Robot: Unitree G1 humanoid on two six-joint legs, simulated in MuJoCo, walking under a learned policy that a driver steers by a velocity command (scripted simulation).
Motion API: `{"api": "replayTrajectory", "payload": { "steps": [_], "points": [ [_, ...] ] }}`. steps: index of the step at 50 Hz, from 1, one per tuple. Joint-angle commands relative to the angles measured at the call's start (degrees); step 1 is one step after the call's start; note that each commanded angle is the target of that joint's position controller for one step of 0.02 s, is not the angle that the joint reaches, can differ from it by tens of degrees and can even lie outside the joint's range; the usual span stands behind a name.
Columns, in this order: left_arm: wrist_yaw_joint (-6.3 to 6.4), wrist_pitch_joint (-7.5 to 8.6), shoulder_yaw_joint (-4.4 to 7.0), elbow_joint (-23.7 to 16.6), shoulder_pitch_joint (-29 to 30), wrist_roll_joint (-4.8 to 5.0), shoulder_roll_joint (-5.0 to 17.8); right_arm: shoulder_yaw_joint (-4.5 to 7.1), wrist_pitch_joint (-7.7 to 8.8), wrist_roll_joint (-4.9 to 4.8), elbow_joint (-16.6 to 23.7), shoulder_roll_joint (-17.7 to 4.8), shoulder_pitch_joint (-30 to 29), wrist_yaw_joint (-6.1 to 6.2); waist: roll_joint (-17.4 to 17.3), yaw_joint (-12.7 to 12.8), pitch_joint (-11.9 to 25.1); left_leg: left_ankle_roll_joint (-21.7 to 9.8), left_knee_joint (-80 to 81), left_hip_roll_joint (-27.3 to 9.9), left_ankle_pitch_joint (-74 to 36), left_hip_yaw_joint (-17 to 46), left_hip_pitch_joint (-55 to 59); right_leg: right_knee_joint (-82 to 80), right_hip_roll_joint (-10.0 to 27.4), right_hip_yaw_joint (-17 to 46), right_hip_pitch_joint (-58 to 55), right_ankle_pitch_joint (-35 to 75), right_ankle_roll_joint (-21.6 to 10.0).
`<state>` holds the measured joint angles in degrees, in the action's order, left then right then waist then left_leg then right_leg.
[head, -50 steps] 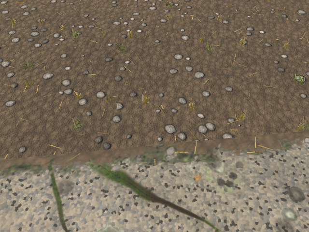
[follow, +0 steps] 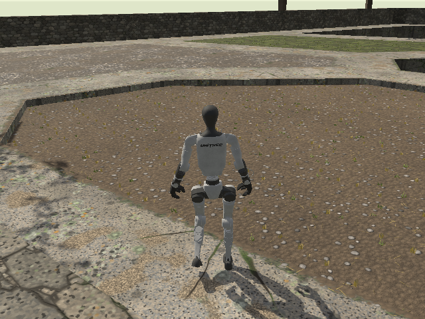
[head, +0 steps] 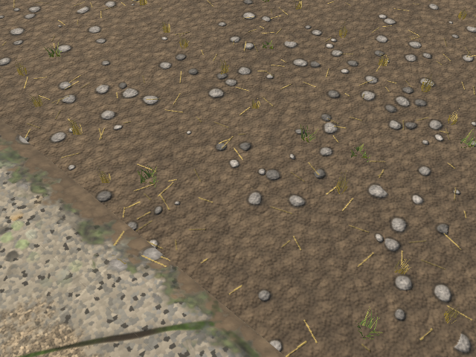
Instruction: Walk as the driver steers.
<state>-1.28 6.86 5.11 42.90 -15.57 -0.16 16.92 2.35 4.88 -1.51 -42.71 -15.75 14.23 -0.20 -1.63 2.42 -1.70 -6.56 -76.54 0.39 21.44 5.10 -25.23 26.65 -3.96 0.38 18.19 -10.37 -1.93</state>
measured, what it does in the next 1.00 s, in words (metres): goes down, turning right: left foot, then right foot 0.15 m lower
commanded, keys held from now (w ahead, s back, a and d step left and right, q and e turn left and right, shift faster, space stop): w+e+shift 0.60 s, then e+shift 0.40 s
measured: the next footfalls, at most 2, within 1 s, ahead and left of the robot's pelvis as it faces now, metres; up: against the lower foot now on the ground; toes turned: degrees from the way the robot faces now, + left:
left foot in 0.24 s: +0.39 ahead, +0.16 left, +0.00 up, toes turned -10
right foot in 0.72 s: +0.70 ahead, -0.20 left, -0.15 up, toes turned -33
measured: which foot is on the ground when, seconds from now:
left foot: up 0.00-0.22, down 0.24-0.72, up 0.74-1.00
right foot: down 0.00-0.26, up 0.28-0.70, down 0.72-1.00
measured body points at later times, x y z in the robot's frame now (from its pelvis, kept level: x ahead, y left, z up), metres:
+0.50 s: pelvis +0.40 +0.02 -0.01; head +0.41 +0.01 +0.44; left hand +0.68 +0.22 -0.07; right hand +0.30 -0.26 -0.13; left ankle +0.35 +0.17 -0.73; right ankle +0.47 -0.14 -0.66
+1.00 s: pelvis +0.73 -0.13 -0.15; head +0.77 -0.17 +0.29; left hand +0.99 +0.01 -0.28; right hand +0.74 -0.47 -0.21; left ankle +0.98 -0.14 -0.84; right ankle +0.67 -0.18 -0.88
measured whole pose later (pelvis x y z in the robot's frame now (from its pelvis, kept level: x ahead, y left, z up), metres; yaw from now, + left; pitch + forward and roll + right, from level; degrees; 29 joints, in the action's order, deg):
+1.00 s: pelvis +0.73 -0.13 -0.15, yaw -50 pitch +3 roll -1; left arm 2.3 -0.9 4.0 42.7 -17.1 1.3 15.4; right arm 1.0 5.7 0.1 -32.0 -14.2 -0.1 1.5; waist -0.8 4.2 -3.9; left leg 7.0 -41.8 0.1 4.9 13.5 -37.7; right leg 33.0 -12.5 13.4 17.6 -16.0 -4.8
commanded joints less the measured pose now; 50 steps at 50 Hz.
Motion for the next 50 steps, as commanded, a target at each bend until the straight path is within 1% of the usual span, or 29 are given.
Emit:
{"api": "replayTrajectory", "payload": {
  "steps": [1, 4, 6, 10, 12, 13, 14, 15, 17, 19, 21, 23, 25, 28, 30, 32, 35, 36, 37, 38, 39, 40, 41, 42, 43, 44, 46, 48, 50],
  "points": [
    [-0.83, 0.69, -1.10, -0.7, -3.8, 0.72, -0.4, -1.08, 1.88, 0.43, 6.8, 1.0, -2.0, -0.45, 4.6, -3.0, 0.6, 0.2, 6.9, -6.2, -0.1, 2.8, -15.0, -16.0, 13.6, 27.0, -10.0, -10.3, -13.7],
    [0.29, 0.55, -0.32, -1.3, -2.7, 1.84, 3.6, -2.36, 2.93, 1.90, 9.4, 0.6, -6.8, -0.74, 3.1, -4.4, -3.2, 3.2, 22.8, -7.5, -7.0, 0.8, -11.0, -17.3, 13.3, 23.1, 0.2, -7.4, -13.9],
    [0.70, 0.34, 0.52, -2.5, -2.7, 2.02, 7.0, -2.65, 3.62, 1.63, 9.7, -0.5, -10.0, -1.54, 3.4, -3.6, -3.0, 5.2, 32.0, -4.6, -15.4, -1.9, 2.3, -16.9, 10.9, 18.0, 9.3, -5.5, -12.1],
    [0.80, -0.80, -0.04, -1.6, -9.5, 2.82, 6.5, -0.14, 3.48, 0.28, 10.2, -5.5, -9.9, -0.98, 4.4, -4.4, -1.8, 6.4, 40.9, -1.4, -15.0, -2.6, 14.8, -11.2, 11.7, 19.2, 6.6, -7.6, -8.5],
    [0.43, -1.13, -1.09, -1.9, -8.6, 1.58, 4.8, 2.44, 3.64, 0.61, 7.5, -9.4, 4.6, -0.14, 1.5, -12.5, 6.0, 3.6, 41.1, -4.1, -10.6, 0.1, 32.1, 12.3, 7.3, 14.4, 11.2, 1.6, -4.4],
    [0.38, -0.67, -2.72, -3.1, -9.8, -0.26, 0.2, 3.67, 2.91, 0.83, 6.1, -13.9, 16.4, 0.61, -7.9, -15.5, 16.0, 0.4, 44.6, -16.3, 6.1, 15.4, 44.4, 34.3, 4.3, 9.8, 18.0, -12.1, -2.4],
    [0.89, 0.41, -3.67, -6.1, -15.6, 4.59, -3.6, 4.03, 2.70, 2.46, 5.5, -16.5, 16.5, -0.30, -25.5, -10.5, 20.4, -7.1, 59.6, -26.2, 25.0, 48.7, 48.2, 52.1, 2.0, 9.0, 31.6, -16.7, -2.0],
    [1.93, 0.04, -2.86, -4.9, -11.7, 6.06, 0.1, 2.83, 2.67, 1.44, 5.8, -10.7, 12.2, -0.46, -13.5, -10.0, 10.8, -6.3, 63.0, -25.5, 28.3, 48.2, 41.9, 58.8, 5.1, 9.1, 37.7, -11.7, -1.5],
    [1.97, -1.65, -2.44, -4.4, -6.8, 3.67, 0.8, 1.62, 1.99, 1.62, 4.7, -5.0, 6.6, -0.18, -3.6, -6.8, 3.1, -4.3, 61.6, -22.1, 8.6, 27.2, 29.2, 55.4, 10.2, 6.8, 33.8, -4.8, -1.6],
    [1.13, -3.59, -1.48, -5.5, -3.9, 2.88, 0.8, 1.19, 2.10, 2.24, 3.0, -1.9, 1.5, -0.15, -5.1, -2.9, -2.0, -2.2, 62.3, -17.5, -4.8, 12.2, 18.4, 46.2, 13.9, 8.2, 27.4, -2.8, -1.7],
    [0.39, -4.86, -1.71, -7.4, 0.3, 2.55, -0.7, 1.75, 2.53, 1.29, 2.1, -2.1, -0.3, 0.24, -3.2, -2.5, -3.8, -1.5, 64.5, -16.6, -14.6, 3.8, 16.6, 39.5, 14.8, 6.6, 26.9, -1.8, -1.5],
    [-0.84, -4.84, -1.44, -6.9, -1.5, 0.80, -0.6, 3.30, 3.05, 2.13, 0.4, -5.5, 1.9, 0.68, 1.1, -1.8, -0.4, -3.3, 59.3, -16.7, -22.7, -2.3, 19.8, 40.5, 14.0, 5.0, 25.7, 8.5, -1.3],
    [-2.19, -4.09, -0.56, -6.8, 1.4, 1.29, 0.4, 2.82, 3.75, 1.27, -0.3, -3.9, 2.2, 1.58, 1.4, -1.6, -2.6, 0.1, 58.1, -14.7, -17.6, -7.6, 19.7, 30.1, 12.5, 6.0, 26.4, 23.1, -2.9],
    [-4.58, -4.02, -0.30, -9.2, 8.5, 1.66, 1.3, 3.03, 3.60, 1.16, -0.8, -5.8, 3.5, 3.06, 0.9, -3.2, -3.7, 3.7, 56.7, -11.9, -9.2, -17.2, 14.6, 15.2, 10.0, 0.9, 15.5, 41.1, -3.7],
    [-5.72, -4.32, -0.35, -10.0, 10.8, 1.86, 2.2, 3.19, 2.98, 1.65, -0.8, -7.8, 6.1, 2.71, 1.8, -3.7, -5.1, 4.7, 52.8, -13.4, -7.7, -18.6, 17.7, 12.3, 9.5, -0.6, 15.2, 40.4, -4.5],
    [-6.41, -4.04, -0.58, -10.7, 13.2, 0.45, 2.5, 2.96, 1.86, 0.58, -0.1, -8.6, 7.8, 2.72, 4.0, -4.7, -7.7, 6.2, 46.2, -13.5, -21.1, -20.4, 21.7, 5.7, 6.4, -5.8, 15.4, 37.8, -4.1],
    [-4.93, -4.78, 2.02, -3.9, -4.5, -0.34, 6.1, 2.43, 0.10, -0.68, 0.0, -10.4, 9.9, 3.04, 0.0, 2.0, 2.4, 7.6, 14.1, -14.9, -47.2, -20.2, 21.4, 4.2, 2.7, -10.0, -6.2, 38.1, -5.2],
    [-3.42, -5.15, 4.00, -0.4, -15.6, -0.16, 9.6, 2.17, 0.77, -1.01, 0.5, -10.4, 6.4, 1.90, 3.8, 9.1, 5.4, 9.3, -6.8, -10.4, -43.6, -20.6, 13.1, -4.6, 2.9, -8.8, -22.5, 46.9, -8.8],
    [-1.68, -5.16, 4.12, 2.9, -20.3, -0.46, 12.8, 1.94, 0.97, -0.33, -0.1, -6.5, 4.4, 1.54, 15.1, 11.8, -1.2, 11.9, -37.5, -0.1, 17.2, -19.6, -8.5, -8.5, 7.9, 0.0, -33.1, 55.0, -13.7],
    [-1.60, -4.05, 4.67, 0.9, -19.9, -2.57, 20.8, -0.28, 2.94, 1.07, 6.5, -2.3, 10.9, 0.81, 22.4, 3.3, 16.1, 12.5, -48.1, 2.7, 26.9, -4.9, -29.8, 14.9, 16.5, 19.3, -59.4, 77.0, -23.6],
    [-1.36, -3.81, 4.80, -2.2, -15.8, -1.46, 18.7, -0.43, 4.11, 1.50, 9.5, -6.0, 8.1, 0.52, 12.7, 5.0, 28.5, 12.7, -38.3, 0.3, 21.9, 3.2, -30.6, 8.5, 20.5, 29.7, -59.5, 68.2, -28.4],
    [-1.05, -4.16, 3.72, -4.4, -9.6, 0.27, 14.8, 0.09, 4.13, 1.78, 9.6, -8.7, 3.9, 1.15, 0.2, 3.1, 24.7, 11.3, -30.9, -2.3, 18.4, 4.3, -27.9, 3.8, 20.0, 29.9, -50.5, 55.7, -26.7],
    [-1.26, -4.77, 2.08, -3.8, -5.2, 1.71, 10.3, 0.21, 3.52, 3.57, 10.2, -5.7, -4.4, 2.59, -11.7, 1.3, 15.3, 10.6, -28.1, -2.3, 17.2, -0.7, -25.7, -1.0, 16.1, 28.6, -35.6, 50.3, -21.5],
    [-0.57, -4.13, 3.63, -5.0, -1.7, 0.06, 17.2, -0.29, 3.14, 0.47, 12.8, -5.3, 2.6, 2.27, 0.0, -5.3, 18.5, 12.0, -29.3, -1.5, 13.5, 4.6, -30.2, -2.4, 26.3, 48.4, -32.2, 38.0, -30.9],
    [-0.11, -3.14, 2.63, -7.0, 2.3, -0.43, 13.0, 1.08, 2.15, 0.35, 10.7, -10.6, 3.0, 2.43, -3.8, -5.9, 14.1, 12.0, -17.8, -4.9, 8.7, 8.5, -27.5, -3.5, 26.4, 47.2, -21.6, 40.1, -28.3],
    [0.68, -3.41, 1.70, -7.9, 5.9, 0.28, 10.3, 2.13, 0.77, 0.55, 9.6, -12.8, 0.9, 2.75, -5.5, -7.2, 6.4, 13.0, -6.0, -5.3, 6.4, 7.5, -20.6, -5.1, 20.3, 36.9, -6.4, 41.5, -23.7],
    [2.94, -5.10, 1.71, -8.2, 8.8, 2.07, 10.0, 0.89, 1.05, 3.26, 11.3, -6.5, -5.5, 3.23, -6.3, -6.0, 4.2, 14.1, 26.3, -1.3, -7.7, 0.9, -1.2, -3.9, 4.7, 22.3, 12.7, 35.0, -15.4],
    [4.80, -7.03, 1.77, -6.0, 4.9, 1.45, 9.6, 0.89, 1.01, 1.78, 11.6, -3.3, -6.6, 1.84, 1.4, -4.3, 10.7, 14.3, 37.4, 5.6, -23.8, -2.1, 12.8, -0.3, -0.5, 19.2, 13.8, 28.8, -10.0],
    [5.07, -7.53, 1.34, -6.1, 6.3, 1.99, 7.7, 1.96, 0.20, 0.60, 11.1, -3.9, -3.2, 1.51, 5.2, -6.5, 12.3, 13.8, 44.7, 6.3, -27.0, -0.3, 18.6, 4.1, -1.4, 21.9, 12.1, 18.0, -7.1]
  ]
}}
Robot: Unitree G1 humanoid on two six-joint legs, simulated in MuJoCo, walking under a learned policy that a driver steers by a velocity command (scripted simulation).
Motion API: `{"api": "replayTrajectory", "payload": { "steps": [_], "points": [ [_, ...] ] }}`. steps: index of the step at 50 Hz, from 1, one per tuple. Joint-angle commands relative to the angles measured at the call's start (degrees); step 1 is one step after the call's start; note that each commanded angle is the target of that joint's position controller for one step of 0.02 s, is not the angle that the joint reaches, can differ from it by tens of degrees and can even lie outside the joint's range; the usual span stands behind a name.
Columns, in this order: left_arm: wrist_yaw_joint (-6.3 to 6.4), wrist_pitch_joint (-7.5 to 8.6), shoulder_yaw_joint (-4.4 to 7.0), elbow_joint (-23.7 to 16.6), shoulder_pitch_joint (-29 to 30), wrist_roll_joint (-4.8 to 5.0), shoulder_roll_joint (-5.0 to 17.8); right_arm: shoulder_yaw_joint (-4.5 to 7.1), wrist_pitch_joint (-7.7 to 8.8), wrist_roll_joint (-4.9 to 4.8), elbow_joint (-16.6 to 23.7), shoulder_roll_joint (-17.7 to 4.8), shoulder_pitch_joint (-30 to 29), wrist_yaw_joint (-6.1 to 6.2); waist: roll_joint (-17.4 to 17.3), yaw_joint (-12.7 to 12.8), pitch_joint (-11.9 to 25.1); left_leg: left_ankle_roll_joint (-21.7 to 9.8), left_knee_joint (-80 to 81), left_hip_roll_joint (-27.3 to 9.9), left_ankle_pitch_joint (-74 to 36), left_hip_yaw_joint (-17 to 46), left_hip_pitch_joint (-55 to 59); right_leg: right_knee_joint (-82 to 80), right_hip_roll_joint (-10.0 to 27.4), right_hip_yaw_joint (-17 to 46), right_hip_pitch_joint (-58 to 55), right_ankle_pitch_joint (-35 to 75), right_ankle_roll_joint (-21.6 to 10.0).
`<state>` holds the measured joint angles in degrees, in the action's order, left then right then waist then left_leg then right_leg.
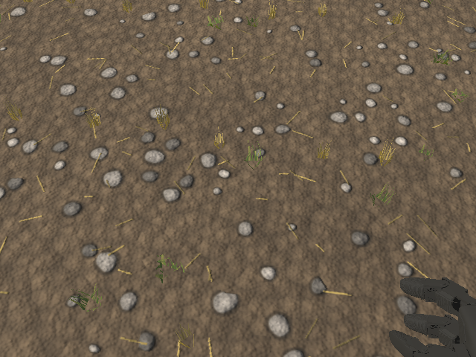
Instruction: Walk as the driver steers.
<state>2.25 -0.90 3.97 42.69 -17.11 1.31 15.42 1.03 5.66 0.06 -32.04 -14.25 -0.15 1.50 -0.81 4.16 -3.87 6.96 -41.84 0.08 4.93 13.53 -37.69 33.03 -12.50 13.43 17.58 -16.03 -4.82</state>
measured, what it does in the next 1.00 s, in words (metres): walks ahead, turning left: left foot, then right foot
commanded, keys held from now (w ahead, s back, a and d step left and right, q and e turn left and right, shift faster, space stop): q+shift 0.98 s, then e+shift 0.02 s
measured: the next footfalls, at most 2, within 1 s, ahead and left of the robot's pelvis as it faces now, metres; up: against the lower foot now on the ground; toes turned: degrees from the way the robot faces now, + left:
left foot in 0.04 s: +0.23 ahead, +0.15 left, +0.00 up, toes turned -12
right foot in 0.28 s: +0.12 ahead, -0.06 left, +0.00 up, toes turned +6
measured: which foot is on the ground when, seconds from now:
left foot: up 0.00-0.02, down 0.04-0.30, up 0.32-0.66, down 0.68-1.00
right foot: down 0.00-0.04, up 0.06-0.26, down 0.28-0.68, up 0.70-1.00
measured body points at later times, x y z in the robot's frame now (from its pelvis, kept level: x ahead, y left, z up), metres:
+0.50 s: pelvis +0.11 +0.05 +0.01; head +0.15 +0.04 +0.46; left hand +0.21 +0.34 -0.09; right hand +0.27 -0.23 -0.09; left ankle +0.11 +0.19 -0.65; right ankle +0.08 -0.07 -0.73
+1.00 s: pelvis +0.16 +0.11 +0.01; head +0.20 +0.14 +0.46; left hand +0.14 +0.44 -0.09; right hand +0.48 -0.03 -0.06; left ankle +0.13 +0.20 -0.73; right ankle +0.31 +0.02 -0.70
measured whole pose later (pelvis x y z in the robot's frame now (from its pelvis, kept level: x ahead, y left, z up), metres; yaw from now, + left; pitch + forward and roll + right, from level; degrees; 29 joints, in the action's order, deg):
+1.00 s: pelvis +0.16 +0.11 +0.01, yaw +38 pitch +4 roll -1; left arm 0.6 0.2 3.7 41.6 -3.9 -0.1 17.6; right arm 5.1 -3.3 -1.0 -31.5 -19.7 9.9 2.2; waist 0.2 -0.4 -2.3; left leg -2.1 -29.6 7.3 11.5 12.9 -20.7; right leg 43.3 -2.9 9.3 30.2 -16.8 4.2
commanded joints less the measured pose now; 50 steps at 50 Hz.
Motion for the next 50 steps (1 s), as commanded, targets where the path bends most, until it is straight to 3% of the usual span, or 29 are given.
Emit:
{"api": "replayTrajectory", "payload": {
  "steps": [1, 2, 3, 4, 5, 6, 7, 9, 11, 14, 15, 16, 17, 18, 20, 21, 24, 27, 32, 33, 34, 35, 36, 37, 38, 39, 41, 44, 50],
  "points": [
    [1.52, 0.33, 1.86, -6.2, 8.5, 0.63, 6.9, 3.78, -0.82, -0.22, -1.2, -5.6, 14.4, -0.11, 4.3, -9.9, 14.8, -0.7, 13.6, 5.0, -14.9, -8.8, 33.3, 1.8, 6.7, 7.9, 10.6, 18.1, -2.3],
    [1.12, 0.61, 0.98, -5.5, 6.4, 0.60, 3.2, 3.98, -1.05, 1.33, -2.0, -5.9, 16.5, -0.02, 2.5, -9.7, 14.7, -3.2, 14.8, 0.6, -19.5, -7.2, 36.0, 10.0, 4.7, 5.4, 9.8, 9.7, 0.2],
    [0.89, 0.76, -0.47, -5.2, 1.4, -0.45, -2.0, 3.62, -1.45, 2.81, -0.8, -7.5, 17.2, 0.24, -6.5, -7.5, 17.2, -10.0, 15.2, -12.2, -38.7, 6.8, 43.3, 25.0, -0.2, -0.1, 14.8, -18.1, 2.9],
    [-0.33, 1.41, -0.68, -5.9, -8.4, 0.01, -0.4, 3.66, -1.47, 4.06, -0.3, -9.1, 16.4, -0.20, -18.2, -1.4, 21.2, -21.0, 17.8, -24.0, -43.2, 27.3, 44.4, 36.8, -0.4, 1.2, 18.1, -27.1, 5.6],
    [-1.02, 0.75, 0.08, -3.1, -12.1, 0.21, 3.8, 3.43, -1.27, 3.05, 0.4, -7.6, 10.4, -0.55, -15.5, 0.8, 20.1, -24.2, 20.3, -24.2, -21.5, 34.5, 38.7, 39.8, 5.5, 1.5, 18.4, -21.9, 7.4],
    [-0.91, -0.95, 0.67, -0.8, -8.0, -0.24, 6.0, 2.21, -1.78, 2.20, 0.5, -2.5, 7.8, -1.18, -8.5, -0.7, 15.7, -20.6, 20.8, -17.0, -5.1, 25.5, 32.1, 37.5, 9.7, -2.4, 14.5, -18.4, 8.9],
    [-0.76, -2.05, 0.86, -1.2, -3.5, -0.86, 5.7, 2.13, -3.01, 1.52, 0.7, -2.5, 6.1, -1.86, -4.8, -1.0, 12.1, -16.8, 21.7, -11.0, 8.0, 18.9, 26.4, 31.6, 10.3, -6.2, 12.8, -15.7, 9.3],
    [-1.23, -2.15, 0.52, -3.6, 3.8, -1.34, 4.4, 4.57, -5.37, 0.37, 1.9, -9.2, 3.5, -1.98, -5.7, -1.8, 4.1, -14.4, 25.6, -4.6, 13.5, 12.9, 13.8, 14.9, 9.3, -11.7, 5.2, -14.7, 8.5],
    [-1.90, -1.17, 0.23, -4.2, 6.1, -0.74, 2.8, 5.89, -6.55, 0.31, 1.5, -11.5, 7.6, -1.20, -8.6, -2.9, 5.1, -15.4, 26.6, -3.9, 13.8, 13.9, 15.9, 6.2, 7.2, -12.0, 0.8, -10.7, 6.3],
    [-2.05, -0.50, 1.34, -2.3, 2.3, -1.22, 5.2, 6.08, -6.76, -1.51, 1.9, -10.3, 8.9, -0.22, -8.5, -0.6, 8.4, -13.4, 26.6, -3.0, 21.9, 14.6, 11.4, -7.0, 8.5, -10.8, -12.6, 0.4, 1.9],
    [-1.73, -0.40, 2.37, -1.9, -0.4, -2.45, 9.0, 5.81, -6.55, -1.98, 2.9, -8.9, 7.6, -0.19, -3.8, 0.9, 8.8, -10.0, 21.4, -0.4, 24.5, 10.2, 4.0, -9.4, 15.6, -5.3, -18.4, -3.3, -1.1],
    [-1.48, -0.22, 3.03, -1.4, -1.3, -3.95, 11.9, 5.32, -5.99, -3.02, 4.9, -7.3, 5.6, -0.42, 9.7, 0.9, 8.1, -7.5, 6.8, 5.1, 23.8, -0.7, -2.5, -14.7, 27.2, 5.9, -17.5, -3.6, -7.2],
    [-1.20, 0.21, 2.62, -3.0, 4.0, -4.93, 10.9, 6.11, -5.31, -2.47, 4.6, -8.9, 8.2, -0.55, 14.1, -1.2, 7.4, -5.7, -7.1, 5.2, 25.3, -4.3, -3.9, -16.4, 35.0, 12.3, -14.0, 9.6, -11.5],
    [-0.60, 0.70, 1.64, -4.7, 8.8, -4.48, 7.9, 7.04, -5.36, -1.65, 2.6, -10.9, 11.6, -0.70, 9.9, -3.7, 7.8, -4.5, -16.8, 3.0, 24.0, -4.9, -3.0, -14.8, 34.1, 7.9, -12.9, 19.5, -10.9],
    [-0.04, 1.23, 0.73, -5.9, 14.1, -2.32, 4.9, 6.98, -6.82, -1.07, -0.1, -9.4, 16.8, -0.41, 6.9, -5.7, 7.2, -2.9, -25.4, 1.6, 19.6, -6.9, -5.1, -12.4, 29.2, -1.6, -14.6, 28.5, -6.9],
    [0.05, 1.24, 0.72, -5.6, 13.9, -1.69, 5.1, 6.45, -7.33, -0.91, 0.0, -8.0, 17.1, -0.60, 6.7, -5.5, 6.4, -2.2, -27.6, 0.4, 17.5, -8.2, -6.4, -12.0, 28.3, -5.0, -15.0, 33.0, -6.4],
    [0.29, 0.21, 1.47, -4.5, 10.5, -1.66, 6.8, 4.84, -7.77, -1.69, 2.6, -5.6, 11.3, -1.96, 6.9, -2.3, 5.3, -1.2, -18.5, -2.3, 11.4, -12.6, -6.9, -11.5, 26.1, -11.5, -17.6, 34.0, -5.9],
    [0.31, -0.65, 2.30, -3.5, 8.4, -1.53, 9.6, 3.71, -7.43, -1.59, 4.9, -4.5, 7.9, -3.56, 8.6, -0.5, 6.2, -2.3, -7.8, -3.4, 11.1, -15.5, -0.9, -10.5, 27.8, -14.5, -17.2, 33.6, -5.9],
    [-0.84, 0.75, 3.05, -2.6, 10.3, 0.83, 11.2, 5.34, -8.10, -1.49, 4.3, -8.0, 12.5, -3.70, 8.8, -4.4, 8.0, -7.6, 6.8, -0.3, 9.0, -19.8, 13.5, -2.5, 29.9, -19.1, -13.9, 36.2, -1.8],
    [-1.23, 1.19, 2.87, -2.1, 10.0, 1.04, 10.0, 6.40, -8.21, -1.15, 2.7, -9.6, 17.3, -2.92, 6.1, -7.0, 10.1, -9.9, 12.1, 2.1, 3.5, -19.7, 22.6, 6.1, 27.4, -22.4, -10.3, 37.0, 0.8],
    [-1.67, 1.83, 2.61, -2.5, 8.3, -0.26, 8.7, 8.33, -8.10, -1.09, 2.1, -15.2, 22.9, -1.55, -3.0, -9.5, 13.0, -14.5, 14.7, -2.7, -21.8, -8.7, 38.4, 21.2, 22.5, -24.9, 3.7, 23.4, 6.0],
    [-2.13, 2.77, 0.63, -7.2, 9.6, -3.31, 3.6, 9.67, -7.23, 0.56, 3.6, -24.3, 22.7, -1.35, -20.6, -6.5, 17.9, -28.6, 16.1, -19.7, -37.6, 21.1, 50.2, 39.3, 11.4, -20.5, 25.5, -22.2, 10.2],
    [-2.40, 3.10, 1.23, -6.2, 13.6, -2.52, 7.4, 8.65, -6.21, 1.38, 4.5, -19.8, 22.4, -2.15, -11.2, -11.0, 24.1, -30.7, 18.5, -21.0, -31.7, 21.6, 50.5, 45.2, 12.0, -7.6, 26.4, -22.9, 9.3],
    [-2.33, 3.02, 1.37, -7.0, 15.3, -1.10, 8.4, 7.73, -5.54, 0.91, 4.2, -17.6, 18.9, -2.20, -8.0, -9.1, 19.1, -28.0, 18.9, -18.8, -26.9, 16.0, 45.6, 44.2, 13.0, -6.7, 27.2, -18.3, 7.9],
    [-1.73, 2.75, 1.40, -6.0, 14.1, -1.34, 8.1, 7.20, -5.66, -0.88, 3.9, -15.3, 15.2, -1.82, -3.3, -6.4, 14.4, -24.1, 19.5, -14.6, -20.0, 11.3, 40.1, 39.1, 14.5, -6.7, 26.4, -14.0, 7.3],
    [-1.05, 2.35, 1.57, -5.4, 13.5, -1.84, 8.6, 6.71, -6.41, -1.92, 4.7, -14.0, 11.3, -1.31, -2.3, -4.7, 11.4, -21.5, 20.2, -12.2, -15.5, 9.0, 35.0, 33.7, 15.0, -6.9, 24.8, -10.0, 7.4],
    [-1.13, 1.67, 1.49, -4.4, 12.0, -2.01, 7.8, 6.45, -7.28, -1.19, 5.8, -13.8, 7.7, -0.39, -3.4, -2.6, 10.3, -20.3, 21.3, -8.7, -14.5, 6.5, 26.7, 27.7, 12.7, -8.0, 17.5, -5.5, 8.5],
    [-1.19, 1.56, 0.82, -3.9, 11.5, -1.67, 6.1, 6.84, -7.62, -0.92, 5.3, -14.6, 8.4, 0.60, -4.6, -3.0, 11.5, -20.0, 21.0, -7.4, -9.3, 8.3, 25.3, 18.6, 10.2, -7.0, 14.3, -2.8, 9.5],
    [-1.76, 2.06, 1.20, -4.2, 11.9, -1.36, 7.7, 6.68, -8.35, -0.86, 4.9, -14.5, 7.5, 1.04, -9.2, -3.8, 11.1, -17.3, 18.8, -6.3, 0.2, 13.8, 23.6, 8.1, 8.9, -5.6, 9.4, 0.3, 8.6]
  ]
}}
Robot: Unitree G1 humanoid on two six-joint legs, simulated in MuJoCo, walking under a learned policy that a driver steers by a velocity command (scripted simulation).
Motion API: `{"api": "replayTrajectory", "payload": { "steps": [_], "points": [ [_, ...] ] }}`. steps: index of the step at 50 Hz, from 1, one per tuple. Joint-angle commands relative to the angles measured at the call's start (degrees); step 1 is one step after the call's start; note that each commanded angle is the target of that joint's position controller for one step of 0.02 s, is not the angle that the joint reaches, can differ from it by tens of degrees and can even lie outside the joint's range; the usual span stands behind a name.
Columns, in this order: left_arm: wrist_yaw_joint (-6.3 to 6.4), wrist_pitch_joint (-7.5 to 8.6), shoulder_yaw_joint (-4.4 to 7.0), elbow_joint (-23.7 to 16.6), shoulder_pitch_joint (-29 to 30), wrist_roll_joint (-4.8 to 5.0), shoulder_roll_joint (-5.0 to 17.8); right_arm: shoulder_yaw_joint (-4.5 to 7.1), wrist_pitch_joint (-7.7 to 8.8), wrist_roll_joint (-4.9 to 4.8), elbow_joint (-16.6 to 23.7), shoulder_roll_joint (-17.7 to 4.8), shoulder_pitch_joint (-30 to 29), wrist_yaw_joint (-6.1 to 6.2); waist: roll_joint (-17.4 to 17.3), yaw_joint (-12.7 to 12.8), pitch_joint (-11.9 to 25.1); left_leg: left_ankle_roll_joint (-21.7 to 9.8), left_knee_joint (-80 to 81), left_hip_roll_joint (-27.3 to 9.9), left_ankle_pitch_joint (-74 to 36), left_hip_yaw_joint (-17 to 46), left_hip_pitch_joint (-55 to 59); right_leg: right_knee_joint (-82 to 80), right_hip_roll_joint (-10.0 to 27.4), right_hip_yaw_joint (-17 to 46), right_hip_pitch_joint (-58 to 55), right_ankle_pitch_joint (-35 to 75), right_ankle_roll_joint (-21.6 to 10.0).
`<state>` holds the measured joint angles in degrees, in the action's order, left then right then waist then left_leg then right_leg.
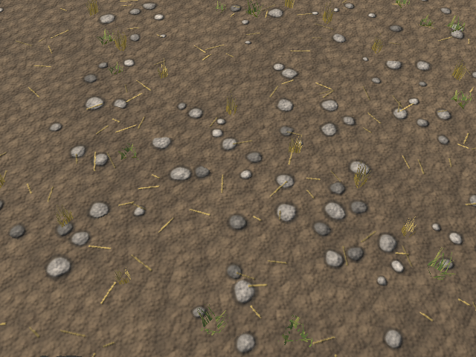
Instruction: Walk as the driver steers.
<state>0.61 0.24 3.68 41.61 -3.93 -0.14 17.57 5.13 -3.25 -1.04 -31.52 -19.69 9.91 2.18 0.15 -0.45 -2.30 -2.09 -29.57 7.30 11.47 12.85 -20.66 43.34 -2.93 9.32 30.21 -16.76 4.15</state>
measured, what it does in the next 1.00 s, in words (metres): walks ahead, turning right: right foot, then left foot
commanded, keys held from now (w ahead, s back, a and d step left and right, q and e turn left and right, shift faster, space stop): e+shift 0.10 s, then w+e+shift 0.72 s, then w+q+shift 0.18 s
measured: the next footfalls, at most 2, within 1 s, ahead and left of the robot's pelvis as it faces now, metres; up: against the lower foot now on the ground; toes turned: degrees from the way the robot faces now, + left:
right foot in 0.10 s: +0.11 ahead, -0.13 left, +0.00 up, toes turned +12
left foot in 0.42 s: +0.12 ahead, +0.12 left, +0.00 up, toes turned -11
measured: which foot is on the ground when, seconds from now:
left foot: down 0.00-0.12, up 0.14-0.40, down 0.42-0.82, up 0.84-1.00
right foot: up 0.00-0.08, down 0.10-0.42, up 0.44-0.82, down 0.84-1.00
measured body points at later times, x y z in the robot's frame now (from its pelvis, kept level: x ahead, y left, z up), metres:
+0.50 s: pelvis +0.11 -0.01 +0.00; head +0.14 -0.02 +0.45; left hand +0.23 +0.25 -0.11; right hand +0.24 -0.30 -0.09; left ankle +0.08 +0.12 -0.74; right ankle +0.08 -0.13 -0.70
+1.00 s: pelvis +0.41 -0.21 -0.01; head +0.43 -0.23 +0.43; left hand +0.64 -0.03 -0.12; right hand +0.35 -0.49 -0.13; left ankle +0.43 -0.01 -0.62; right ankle +0.41 -0.26 -0.74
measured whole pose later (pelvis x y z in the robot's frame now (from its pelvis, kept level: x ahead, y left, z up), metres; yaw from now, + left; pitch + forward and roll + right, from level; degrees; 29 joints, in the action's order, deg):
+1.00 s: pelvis +0.41 -0.21 -0.01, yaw -31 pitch -1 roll -1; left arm -2.8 4.2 2.5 40.0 -17.2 -0.5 15.7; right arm 1.0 6.2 -3.3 -43.4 -16.0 16.4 0.1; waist -1.6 -0.5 -3.6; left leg -3.5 -77.3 -6.7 15.6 5.4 -26.2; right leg 34.3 -5.8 -6.4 17.5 -16.7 -7.7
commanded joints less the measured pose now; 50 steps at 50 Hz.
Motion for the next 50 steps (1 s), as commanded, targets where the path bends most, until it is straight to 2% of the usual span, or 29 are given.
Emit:
{"api": "replayTrajectory", "payload": {
  "steps": [1, 4, 5, 6, 7, 8, 9, 12, 14, 16, 19, 21, 22, 23, 25, 27, 33, 36, 37, 39, 41, 42, 43, 44, 45, 46, 47, 48, 50],
  "points": [
    [-0.35, 1.13, 1.51, -2.7, -2.3, -0.02, 5.9, 2.14, 0.54, 0.49, 4.4, -8.1, -2.7, 0.29, -11.0, 0.3, 10.7, -8.0, 4.8, -13.8, -9.6, 14.0, 7.3, -3.3, 0.2, -2.3, -5.3, 1.2, -0.7],
    [-1.47, 1.98, 0.70, -2.9, -3.9, -0.86, 3.6, -0.38, 0.73, 0.82, 3.2, -2.9, -2.2, -0.19, -9.6, 0.9, 11.5, -5.8, 0.5, -12.4, -11.0, 11.7, 5.3, -15.2, 2.5, -4.7, -16.8, 11.1, -3.4],
    [-1.67, 2.07, 0.04, -3.8, -2.8, -2.16, 3.1, -1.79, 1.12, 1.89, 1.4, 1.2, 1.7, -0.37, -4.7, -0.4, 11.1, -2.6, -2.2, -8.8, -2.1, 8.6, 4.2, -21.1, 7.4, 1.9, -21.0, 16.8, -5.4],
    [-1.42, 1.92, -0.53, -4.2, -1.2, -2.84, 4.3, -2.30, 1.44, 3.44, 0.0, 2.5, 8.6, -0.52, 6.4, -5.8, 10.4, 0.8, -8.1, -2.5, 16.2, 1.0, 3.4, -24.2, 13.3, 11.7, -20.1, 12.4, -9.8],
    [-1.48, 1.57, 0.44, -3.0, -3.6, -2.05, 7.6, -1.34, 1.94, 2.61, 2.0, -0.9, 5.6, -0.69, 14.7, -4.8, 6.6, 2.5, -11.2, -1.9, 19.8, -5.2, -1.7, -30.7, 16.7, 23.8, -16.2, -16.9, -17.7],
    [-1.57, 1.27, 1.63, -3.7, -6.7, -0.40, 10.5, 0.07, 2.83, 1.02, 2.4, -6.1, -0.1, -0.57, 13.4, 0.0, 0.9, 2.7, -17.0, -2.8, 18.7, -7.1, -7.9, -35.5, 18.1, 30.0, -15.4, -32.6, -19.5],
    [-1.12, 1.35, 2.00, -2.7, -10.4, 0.28, 11.7, 0.80, 3.86, 0.26, 3.0, -7.7, -4.7, -0.70, 12.4, 2.3, -1.5, 2.8, -21.8, -3.9, 19.1, -6.4, -12.4, -37.3, 19.2, 33.4, -16.1, -33.1, -19.6],
    [0.18, 2.35, 1.90, -2.2, -14.3, 2.17, 10.1, -0.20, 7.22, 1.41, 1.9, -3.2, -5.8, -1.81, 7.7, 2.7, 0.7, 2.9, -19.8, -5.7, 12.5, -6.7, -12.1, -34.9, 14.0, 25.1, -21.0, -19.8, -15.7],
    [0.94, 1.92, 1.71, -2.3, -15.6, 2.41, 8.2, -0.94, 8.99, 1.45, 1.0, 0.5, -7.1, -2.11, 8.2, 2.8, 2.5, 3.8, -11.8, -3.1, 10.6, -9.4, -5.1, -34.0, 9.0, 19.9, -19.9, -13.3, -14.4],
    [1.38, 1.27, 1.83, -3.8, -13.4, 2.64, 7.8, -1.05, 9.78, 0.33, 0.6, 2.2, -7.5, -2.25, 10.5, 1.3, 2.0, 4.2, -2.6, -0.7, 10.8, -10.6, 2.7, -32.8, 5.5, 18.0, -15.3, -11.0, -14.3],
    [1.31, 0.12, 1.73, -6.7, -9.4, 2.93, 6.8, 0.13, 10.12, -1.54, -1.3, 0.5, -4.3, -2.00, 9.0, -1.5, 2.3, 3.3, 12.9, -2.5, -0.5, -10.8, 14.0, -28.1, 4.2, 19.3, -9.4, -9.9, -12.6],
    [0.75, 0.52, 0.63, -8.6, -7.7, 3.16, 3.0, 1.55, 9.79, -1.65, -4.5, -3.4, 6.3, -0.99, 5.0, -5.4, 7.7, 1.1, 12.3, -12.3, -3.0, -7.0, 37.1, -15.0, 1.1, 14.3, 8.1, -12.3, -7.5],
    [0.00, 1.15, -1.07, -8.7, -11.2, 2.48, -2.7, 1.12, 9.37, -0.58, -4.7, -4.2, 11.6, -0.67, -3.7, -5.8, 13.1, -1.0, 8.8, -23.4, 4.4, 2.4, 45.6, 3.3, -1.7, 7.0, 15.4, -15.2, -6.3],
    [-0.24, 2.61, -1.09, -13.1, -9.2, 4.46, -0.8, 2.59, 9.20, 1.24, -5.6, -8.8, 10.1, -1.30, -15.6, -4.3, 9.5, -8.1, 14.7, -35.0, 21.7, 19.6, 40.2, 10.3, 2.6, 2.9, 28.1, -11.4, -6.1],
    [-0.69, 2.53, 0.03, -11.9, -7.1, 3.34, 4.1, 1.14, 9.40, 1.01, -5.5, -3.3, 7.5, -1.19, -9.7, -4.5, 2.2, -7.1, 16.8, -30.1, 22.4, 13.1, 36.3, 22.3, 7.4, -0.8, 34.0, -4.4, -5.2],
    [-1.37, 1.95, -0.07, -10.9, -8.2, 2.24, 3.0, 0.41, 9.12, 1.37, -6.8, -2.1, 8.1, -1.26, -4.5, -3.7, -0.6, -5.6, 17.4, -26.3, 11.3, 3.6, 32.7, 29.0, 9.5, -2.6, 34.1, -0.1, -5.3],
    [-2.86, 1.86, -1.08, -13.7, -0.6, 2.61, 1.3, -0.47, 9.83, 2.02, -10.1, -2.1, 6.2, -1.59, -5.1, -2.2, -8.3, -3.6, 23.4, -19.3, -5.5, -17.6, 16.3, 23.0, 10.4, -7.7, 24.4, 14.3, -4.0],
    [-4.40, 2.32, -2.18, -15.2, 5.0, 2.66, -0.9, 0.11, 9.89, 1.41, -12.0, -5.3, 8.7, -1.53, -3.0, -3.5, -10.4, -3.1, 25.4, -20.9, -12.3, -22.6, 17.1, 10.0, 10.1, -12.4, 17.4, 17.5, -7.0],
    [-4.85, 2.51, -2.02, -15.1, 5.2, 2.77, -0.3, 0.27, 9.56, 1.40, -12.3, -6.4, 8.2, -1.60, -2.7, -2.5, -10.4, -2.5, 23.8, -20.5, -25.4, -25.3, 18.6, 5.9, 8.0, -15.0, 13.7, 16.2, -8.6],
    [-4.90, 2.51, -0.48, -15.1, 3.5, 3.12, 3.1, 0.94, 8.48, 1.63, -12.9, -9.9, 10.4, -1.42, -7.4, 0.6, -4.5, -1.9, 14.3, -21.7, -61.4, -26.5, 25.2, 4.6, 1.8, -20.1, 5.2, 10.9, -11.4],
    [-4.72, 1.49, 2.85, -11.2, -14.5, 3.69, 9.7, 1.77, 7.39, 1.43, -11.5, -13.2, 7.9, -1.26, -11.3, 11.3, 7.0, -2.1, -9.2, -23.6, -79.8, -26.3, 22.1, 5.1, -2.6, -20.7, -17.7, 4.4, -14.8],
    [-3.67, 0.53, 5.01, -7.1, -27.9, 3.31, 13.1, 0.86, 8.30, 0.78, -10.7, -11.4, 7.6, -1.15, -6.5, 17.5, 12.2, -1.0, -26.4, -21.3, -65.7, -24.6, 7.1, -2.4, -1.4, -13.5, -41.9, 9.6, -17.6],
    [-2.68, 0.79, 4.47, -5.0, -25.1, 2.45, 15.9, -2.71, 9.60, 2.29, -9.8, 0.9, 16.4, -2.34, 15.7, 6.5, 13.4, 1.1, -51.9, -10.1, 16.8, -21.3, -17.0, -6.1, 11.2, 11.3, -59.2, -1.1, -23.0],
    [-2.78, 1.96, 3.28, -7.4, -26.8, 1.37, 12.3, -3.53, 12.18, -0.64, -9.4, -1.5, 17.7, -2.82, 12.6, 7.7, 30.0, -0.9, -60.0, -7.5, 19.4, -6.9, -20.8, -20.6, 21.4, 38.4, -63.1, -23.2, -28.4],
    [-3.16, 3.02, 2.67, -6.3, -27.0, 0.71, 9.2, -1.92, 12.70, -3.26, -7.9, -7.0, 7.2, -2.35, 3.7, 11.4, 21.2, -2.2, -59.0, -9.7, 13.0, -5.5, -23.1, -26.7, 20.9, 35.9, -54.8, -23.0, -23.5],
    [-3.28, 4.01, 2.53, -5.3, -23.7, 0.82, 10.2, -2.64, 12.84, -3.90, -5.4, -4.9, 3.4, -1.77, -0.1, 8.3, 11.1, -2.6, -55.2, -11.7, 9.6, -6.0, -23.9, -29.2, 20.6, 30.4, -43.3, -18.0, -21.9],
    [-3.18, 4.83, 1.85, -5.4, -17.9, 0.12, 8.2, -3.00, 12.39, -2.84, -6.5, -3.6, 2.9, -1.35, -4.8, 5.0, 6.0, -2.6, -52.0, -14.6, 6.4, -5.7, -21.1, -29.3, 19.3, 23.5, -32.7, -12.2, -20.3],
    [-3.12, 5.48, 1.07, -5.7, -14.2, -1.33, 5.7, -2.74, 11.10, -2.65, -7.8, -3.3, 7.1, -1.68, -2.6, 1.4, 4.0, -2.5, -50.3, -16.8, 2.6, -4.7, -17.3, -29.3, 17.6, 17.2, -25.5, -8.5, -19.2],
    [-3.13, 6.39, 0.25, -4.9, -11.3, -0.92, 2.2, -2.36, 7.92, -2.66, -10.6, -2.3, 11.6, -2.13, 1.7, -1.5, 1.0, -1.4, -48.0, -18.6, -0.6, -4.6, -15.3, -31.9, 14.6, 6.4, -18.3, -3.4, -16.9]
  ]
}}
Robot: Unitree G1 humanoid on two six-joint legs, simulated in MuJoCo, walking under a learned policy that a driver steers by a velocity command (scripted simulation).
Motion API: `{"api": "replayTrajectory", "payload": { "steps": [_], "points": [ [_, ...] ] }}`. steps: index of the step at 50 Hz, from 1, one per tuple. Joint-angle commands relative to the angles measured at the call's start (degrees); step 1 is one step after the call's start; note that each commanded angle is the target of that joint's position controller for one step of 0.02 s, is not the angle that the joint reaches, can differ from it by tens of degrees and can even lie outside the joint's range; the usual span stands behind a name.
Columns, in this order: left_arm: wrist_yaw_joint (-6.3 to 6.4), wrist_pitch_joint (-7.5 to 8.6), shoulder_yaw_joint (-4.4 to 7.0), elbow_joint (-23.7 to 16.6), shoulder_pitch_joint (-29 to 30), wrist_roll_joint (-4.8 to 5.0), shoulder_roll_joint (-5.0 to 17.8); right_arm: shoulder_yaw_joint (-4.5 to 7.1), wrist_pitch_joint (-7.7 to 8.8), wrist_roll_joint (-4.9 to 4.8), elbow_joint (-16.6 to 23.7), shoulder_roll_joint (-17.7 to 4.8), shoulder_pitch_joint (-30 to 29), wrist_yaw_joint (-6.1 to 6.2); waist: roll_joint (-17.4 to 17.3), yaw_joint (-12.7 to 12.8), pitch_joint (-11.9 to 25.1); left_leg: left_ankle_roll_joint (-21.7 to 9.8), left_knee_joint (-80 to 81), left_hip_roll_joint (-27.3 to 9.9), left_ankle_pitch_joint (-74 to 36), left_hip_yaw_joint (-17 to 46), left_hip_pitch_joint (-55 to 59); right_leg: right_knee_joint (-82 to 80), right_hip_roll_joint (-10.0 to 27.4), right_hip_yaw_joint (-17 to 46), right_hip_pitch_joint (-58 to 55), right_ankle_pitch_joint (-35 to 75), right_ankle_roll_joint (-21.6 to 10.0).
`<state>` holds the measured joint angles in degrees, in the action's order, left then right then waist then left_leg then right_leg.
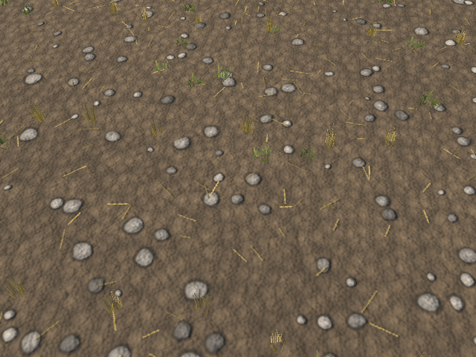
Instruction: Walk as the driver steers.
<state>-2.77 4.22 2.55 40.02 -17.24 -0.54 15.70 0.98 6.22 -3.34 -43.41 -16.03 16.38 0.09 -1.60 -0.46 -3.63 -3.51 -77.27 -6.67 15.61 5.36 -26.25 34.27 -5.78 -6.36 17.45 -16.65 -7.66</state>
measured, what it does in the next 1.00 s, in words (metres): walks ahead, turning left: left foot, then right foot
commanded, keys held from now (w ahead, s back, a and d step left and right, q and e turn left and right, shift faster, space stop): w+q+shift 1.00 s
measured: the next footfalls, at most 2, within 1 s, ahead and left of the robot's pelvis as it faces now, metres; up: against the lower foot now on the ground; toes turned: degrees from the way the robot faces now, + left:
left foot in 0.32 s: +0.50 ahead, +0.09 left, +0.00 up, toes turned +12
right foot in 0.74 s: +0.91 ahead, +0.03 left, +0.00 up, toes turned +44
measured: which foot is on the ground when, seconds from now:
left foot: up 0.00-0.30, down 0.32-0.74, up 0.76-1.00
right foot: down 0.00-0.30, up 0.32-0.72, down 0.74-1.00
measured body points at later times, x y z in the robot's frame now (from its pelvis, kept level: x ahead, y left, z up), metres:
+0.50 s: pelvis +0.44 +0.05 +0.00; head +0.46 +0.04 +0.45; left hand +0.60 +0.32 -0.04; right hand +0.51 -0.20 -0.13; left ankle +0.46 +0.08 -0.72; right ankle +0.49 -0.14 -0.61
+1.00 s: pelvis +0.85 +0.15 +0.01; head +0.85 +0.17 +0.46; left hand +0.61 +0.33 -0.11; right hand +1.20 +0.16 -0.04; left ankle +0.83 +0.31 -0.62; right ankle +0.89 +0.00 -0.72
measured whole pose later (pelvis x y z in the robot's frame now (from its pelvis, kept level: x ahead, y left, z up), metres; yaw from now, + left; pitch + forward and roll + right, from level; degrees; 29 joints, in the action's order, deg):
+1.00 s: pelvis +0.85 +0.15 +0.01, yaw +50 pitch +0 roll -4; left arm 0.1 5.5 5.2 46.0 -26.1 -0.1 18.4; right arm 3.5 1.1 -2.3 -32.5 -19.6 6.9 -1.6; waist -3.5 5.4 -1.5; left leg -3.0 -72.7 -6.0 11.1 1.5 -46.4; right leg 20.4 -2.4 -6.6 0.5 -19.5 0.8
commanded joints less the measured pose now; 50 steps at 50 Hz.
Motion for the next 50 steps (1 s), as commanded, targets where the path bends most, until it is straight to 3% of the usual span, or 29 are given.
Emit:
{"api": "replayTrajectory", "payload": {
  "steps": [1, 5, 9, 11, 13, 15, 16, 17, 18, 19, 20, 21, 22, 25, 28, 30, 32, 34, 35, 36, 37, 38, 39, 40, 41, 42, 45, 47, 50],
  "points": [
    [0.16, 3.01, 1.28, -2.4, 2.0, -0.23, 3.5, 1.84, -2.88, -0.44, 0.7, -5.2, 4.8, 0.04, 3.5, -1.8, 0.1, 0.5, 0.6, -4.6, -5.9, 3.5, -10.4, -23.8, 16.6, 17.2, -2.5, -0.2, -3.3],
    [1.37, 4.21, 1.38, -0.7, 0.5, -0.66, 3.8, 1.60, -3.01, 0.64, 3.1, -3.8, -3.6, -0.41, 4.3, 0.4, -5.3, 2.0, 14.6, -0.5, -21.0, 0.1, -13.9, -27.5, 10.0, 0.0, -0.2, 19.7, 3.7],
    [3.49, 4.71, 1.20, 1.2, -3.4, -0.66, 5.6, 1.20, -0.85, 0.90, 4.8, -2.4, -9.7, -2.44, 1.8, 2.9, -5.0, 0.7, 30.7, 3.4, -32.2, -7.3, -11.9, -28.9, 10.8, -4.9, -9.0, 35.4, 8.4],
    [4.64, 3.88, 1.39, 1.7, -3.7, -0.85, 7.8, 1.60, -0.26, 0.64, 5.7, -3.1, -10.5, -3.72, 3.9, 2.3, -3.7, -1.0, 36.9, 7.0, -30.9, -11.8, -9.8, -25.5, 11.9, -6.3, -16.3, 52.9, 10.6],
    [6.27, 1.97, 2.21, 1.7, -3.3, -1.09, 11.1, 2.71, -0.71, 0.15, 6.3, -5.3, -7.5, -4.38, 7.8, -1.0, 0.9, -2.2, 38.1, 10.7, -26.7, -16.5, -4.7, -15.7, 14.2, -7.0, -23.6, 76.9, 11.7],
    [7.42, 0.24, 3.37, -0.1, 2.8, -1.15, 14.0, 5.15, -3.00, -0.19, 3.2, -10.3, 8.6, -3.85, 10.8, -10.8, 7.3, -4.8, 34.5, 12.4, -17.3, -16.1, 10.9, 3.4, 16.9, -5.8, -21.7, 93.3, 11.0],
    [6.76, 0.36, 3.50, -2.2, 10.3, -0.91, 14.3, 6.91, -4.43, 0.19, -1.2, -13.9, 26.1, -2.77, 8.3, -19.7, 11.7, -8.6, 36.1, 8.7, -17.0, -8.4, 28.3, 25.0, 15.8, -4.0, -11.5, 86.1, 9.8],
    [4.11, 2.07, 0.77, -3.5, 15.6, -0.26, 4.2, 5.27, -5.39, 0.89, -5.6, -10.6, 32.4, -1.94, -11.4, -20.1, 6.6, -10.6, 39.4, 6.4, -22.3, -4.3, 36.2, 57.4, 2.9, -4.3, 6.3, 11.1, 9.2],
    [2.55, 4.01, -1.93, -7.8, 7.4, 1.66, -4.8, 3.88, -3.55, 3.95, -2.8, -7.8, 23.2, -2.38, -24.3, -7.0, 8.5, -18.9, 41.0, 3.5, -8.4, 19.0, 43.3, 72.7, -2.7, 9.0, 29.2, -18.8, 9.6],
    [1.41, 6.15, -2.57, -9.9, 4.8, 2.61, -1.0, 3.47, -2.72, 4.27, 0.9, -6.0, 17.1, -2.45, -15.5, -5.2, 14.2, -23.3, 54.8, -3.8, 13.9, 38.2, 44.8, 70.3, -1.1, 16.1, 35.0, -15.8, 6.3],
    [0.87, 7.03, -1.68, -11.0, 9.0, 2.75, 3.3, 3.56, -2.15, 3.63, 2.9, -4.8, 14.7, -2.46, -0.6, -4.2, 10.4, -19.9, 64.0, -4.5, 25.0, 42.1, 38.0, 60.4, 1.5, 16.3, 32.6, -9.2, 2.6],
    [0.74, 6.89, -1.51, -11.2, 8.0, 2.33, 3.5, 3.97, -1.21, 3.31, 4.5, -6.5, 9.1, -2.53, 8.0, 1.2, 5.0, -19.1, 66.4, -5.2, 26.4, 42.7, 27.2, 51.8, 3.8, 16.4, 29.5, -4.6, 2.5],
    [1.34, 6.12, -1.47, -10.4, 8.4, 0.74, 3.6, 4.12, -0.43, 3.12, 5.9, -7.2, 4.6, -2.48, 11.0, 3.0, 1.8, -18.8, 66.6, -2.5, 21.6, 40.4, 18.7, 46.3, 5.5, 16.9, 25.5, -2.7, 3.7],
    [3.48, 3.92, -0.50, -9.6, 8.2, -0.14, 6.2, 3.76, -0.28, 2.47, 6.8, -6.0, 1.7, -1.19, 8.1, 4.1, -1.5, -17.4, 66.6, 3.7, 7.0, 28.0, 6.6, 32.8, 9.0, 15.9, 18.9, -0.2, 8.5],
    [4.00, 3.54, -1.94, -13.9, 19.7, -1.10, 1.7, 3.62, -1.16, 0.92, 5.2, -5.5, 3.6, 0.62, 2.5, -1.2, -3.1, -13.7, 65.4, 9.7, -1.9, 17.2, -2.1, 11.0, 7.0, 11.0, 10.0, 12.6, 11.7],
    [3.67, 3.57, -1.77, -15.3, 23.0, 0.33, 0.4, 4.20, -1.95, 0.60, 4.0, -6.9, 5.5, 0.97, -1.4, -4.3, -0.1, -10.7, 63.6, 10.8, 0.1, 16.7, -3.6, 1.5, 3.6, 9.1, 1.2, 20.0, 13.3],
    [3.63, 3.73, -0.13, -15.1, 22.2, 2.27, 3.3, 4.40, -2.29, 0.12, 3.0, -6.8, 6.6, 1.15, -3.7, -4.7, 2.1, -9.1, 59.8, 9.8, 3.3, 19.9, 2.9, -3.9, 3.0, 11.9, -1.2, 21.1, 14.2],
    [3.59, 4.30, 1.34, -14.6, 20.7, 3.32, 5.9, 4.55, -2.58, 0.09, 2.8, -5.8, 6.5, 1.30, -5.4, -3.3, 3.2, -7.4, 53.8, 8.1, -0.3, 22.2, 10.6, -7.6, 3.9, 13.5, -2.0, 17.9, 12.9],
    [3.65, 4.64, 2.60, -13.5, 15.7, 3.47, 7.6, 4.67, -2.73, 0.54, 3.2, -5.9, 5.3, 1.16, -5.9, 0.2, 6.0, -5.8, 47.5, 8.1, -8.3, 21.7, 12.9, -7.8, 3.9, 12.8, -6.8, 14.8, 11.4],
    [3.75, 4.82, 3.92, -11.4, 4.9, 3.60, 9.4, 4.37, -2.75, 1.59, 4.5, -5.2, 2.9, 0.63, -5.6, 6.5, 12.7, -3.6, 34.8, 9.2, -15.2, 19.0, 11.1, -4.8, 7.0, 13.4, -18.3, 11.9, 9.2],
    [4.21, 4.20, 4.55, -9.3, -9.5, 2.94, 12.4, 2.51, -2.75, 3.70, 6.7, 0.0, 2.3, 0.06, 1.6, 11.3, 23.7, -2.3, 14.4, 11.1, -4.3, 13.6, 1.0, -1.5, 16.9, 24.6, -37.4, -2.6, 6.2],
    [2.90, 4.27, 4.88, -7.6, -10.1, 0.23, 17.1, 0.77, -1.91, -0.35, 9.9, 3.7, 11.7, -0.37, 32.2, 3.9, 29.9, -0.2, -3.3, 14.3, 16.9, 8.1, -18.4, -15.9, 31.4, 62.6, -49.5, -27.2, -5.3],
    [2.72, 3.67, 4.34, -9.3, -5.2, 0.22, 11.5, 1.17, -2.52, -1.94, 8.2, -1.6, 9.5, 0.46, 24.4, 5.6, 21.3, 0.0, -9.2, 7.6, 10.5, 5.6, -26.4, -19.4, 30.5, 65.1, -43.4, -40.5, -4.8],
    [3.17, 3.03, 3.50, -9.2, -3.5, 0.59, 7.4, 1.83, -2.91, -0.25, 8.8, -5.0, 2.3, 0.49, 15.0, 7.4, 12.9, 0.0, -9.9, 6.1, 6.1, 3.1, -27.8, -18.5, 27.3, 53.0, -36.4, -31.1, -2.3],
    [3.19, 2.50, 3.25, -7.6, -3.4, 0.10, 6.9, 2.09, -3.15, 1.44, 9.7, -5.3, -2.2, 0.27, 4.4, 7.2, 8.1, 0.0, -7.8, 4.1, 3.8, 1.7, -25.4, -18.1, 24.6, 42.7, -29.1, -17.9, -0.9],
    [3.11, 2.39, 3.05, -6.2, -2.6, -0.29, 6.6, 2.36, -3.06, 2.59, 11.3, -4.9, -5.7, -0.03, 2.3, 6.3, 4.5, -0.2, -4.5, 2.2, 2.0, 1.8, -23.9, -18.2, 22.4, 35.6, -23.3, -8.6, -0.5],
    [2.46, 2.68, 1.79, -2.3, -0.9, 0.50, 2.5, 2.10, -4.57, 0.39, 12.9, -2.4, -5.9, -1.21, 6.5, 2.9, 1.1, -0.6, -1.3, -1.6, 1.7, 1.3, -22.0, -20.4, 19.6, 22.8, -16.2, 2.2, 0.9],
    [2.39, 2.76, 1.98, -0.3, -0.7, 0.91, 3.5, 1.60, -5.05, 0.80, 14.0, -1.7, -7.2, -1.75, 5.5, 1.7, -0.7, -0.1, -0.1, -2.5, -1.5, 0.9, -24.8, -21.9, 20.0, 17.4, -14.6, 8.8, 0.5],
    [2.95, 2.92, 2.33, 0.7, 1.2, -0.01, 6.4, 1.39, -4.55, 1.17, 15.1, -2.8, -10.4, -2.40, 4.1, 1.0, -3.7, 1.2, 8.4, -2.0, -10.9, -1.0, -24.0, -25.3, 18.5, 7.8, -11.1, 15.6, 1.3]
  ]
}}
